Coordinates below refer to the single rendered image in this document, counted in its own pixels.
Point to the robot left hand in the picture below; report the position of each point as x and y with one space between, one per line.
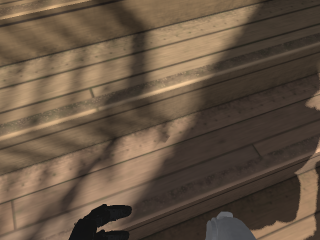
86 228

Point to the robot right thigh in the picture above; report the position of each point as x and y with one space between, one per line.
227 228

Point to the robot right shin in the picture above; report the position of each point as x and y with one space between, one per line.
224 214

